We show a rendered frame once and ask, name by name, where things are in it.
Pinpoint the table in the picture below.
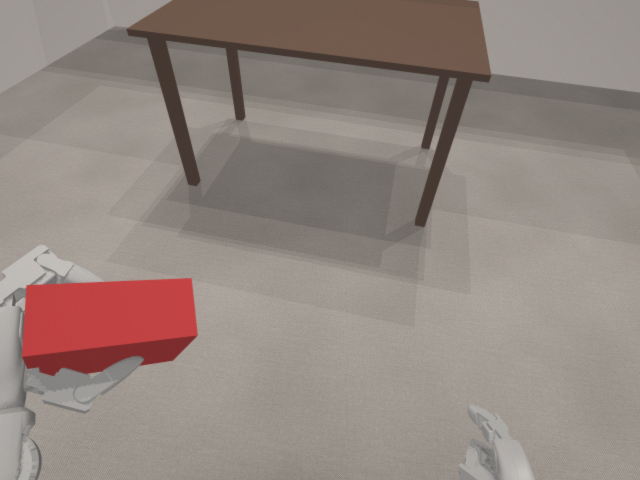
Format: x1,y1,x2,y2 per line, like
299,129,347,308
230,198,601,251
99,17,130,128
127,0,491,227

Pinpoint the robot left hand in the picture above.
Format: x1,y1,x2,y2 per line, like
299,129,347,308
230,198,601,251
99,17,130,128
0,245,144,414

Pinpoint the sponge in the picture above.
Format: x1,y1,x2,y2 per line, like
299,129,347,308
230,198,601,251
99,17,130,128
22,278,198,376

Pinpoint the robot left forearm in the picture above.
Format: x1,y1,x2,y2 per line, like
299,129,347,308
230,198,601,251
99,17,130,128
0,407,42,480

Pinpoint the robot right hand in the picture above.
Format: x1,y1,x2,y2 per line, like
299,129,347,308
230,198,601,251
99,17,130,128
459,404,535,480

